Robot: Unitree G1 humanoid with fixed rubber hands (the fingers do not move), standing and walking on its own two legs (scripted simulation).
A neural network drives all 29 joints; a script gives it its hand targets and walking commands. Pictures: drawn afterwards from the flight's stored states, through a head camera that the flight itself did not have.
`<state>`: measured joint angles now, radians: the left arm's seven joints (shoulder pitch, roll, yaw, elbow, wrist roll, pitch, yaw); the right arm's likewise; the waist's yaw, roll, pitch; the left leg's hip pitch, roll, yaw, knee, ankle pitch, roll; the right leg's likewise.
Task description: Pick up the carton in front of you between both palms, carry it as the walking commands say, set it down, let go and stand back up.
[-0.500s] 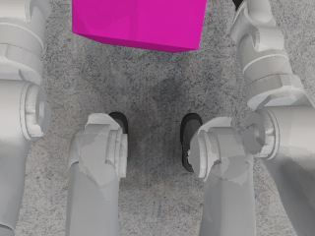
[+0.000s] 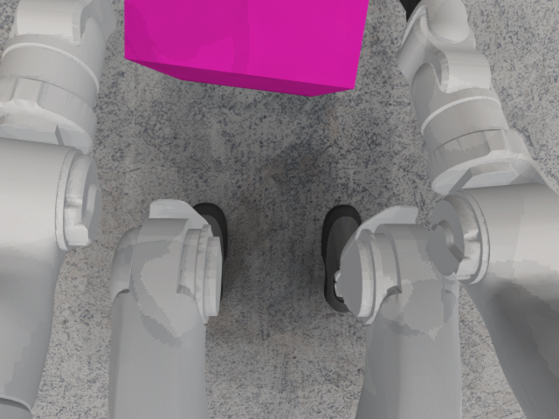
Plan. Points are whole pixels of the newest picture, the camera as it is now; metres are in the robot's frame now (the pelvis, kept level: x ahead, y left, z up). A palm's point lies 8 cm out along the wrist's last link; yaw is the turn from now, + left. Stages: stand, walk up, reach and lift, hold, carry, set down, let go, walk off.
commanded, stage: reach and lift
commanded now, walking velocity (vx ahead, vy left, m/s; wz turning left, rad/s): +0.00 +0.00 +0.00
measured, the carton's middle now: out of the picture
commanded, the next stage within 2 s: none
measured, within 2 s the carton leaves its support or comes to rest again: leaves its support in 0.36 s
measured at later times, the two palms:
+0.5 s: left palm out of the picture +0.54 +0.20 -0.15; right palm out of the picture +0.55 -0.10 -0.14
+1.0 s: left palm out of the picture +0.49 +0.20 +0.05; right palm out of the picture +0.50 -0.10 +0.06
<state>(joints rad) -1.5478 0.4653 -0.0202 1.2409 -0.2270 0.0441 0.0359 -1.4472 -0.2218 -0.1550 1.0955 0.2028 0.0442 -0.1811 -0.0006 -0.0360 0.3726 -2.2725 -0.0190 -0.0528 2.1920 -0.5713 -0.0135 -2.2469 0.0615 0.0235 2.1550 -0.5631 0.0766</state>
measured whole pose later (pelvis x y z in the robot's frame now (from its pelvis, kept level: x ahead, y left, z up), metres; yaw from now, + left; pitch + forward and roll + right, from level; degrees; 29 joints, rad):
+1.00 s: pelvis +0.00 -0.01 +0.11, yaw +4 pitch +43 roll -2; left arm -1.13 0.09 0.42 0.79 0.25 0.37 0.00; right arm -1.05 0.07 -0.55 0.65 -0.22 0.35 -0.09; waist 0.00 -0.03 -0.14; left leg -2.04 -0.10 -0.10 1.76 -0.47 -0.06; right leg -2.02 0.13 0.09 1.76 -0.50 0.09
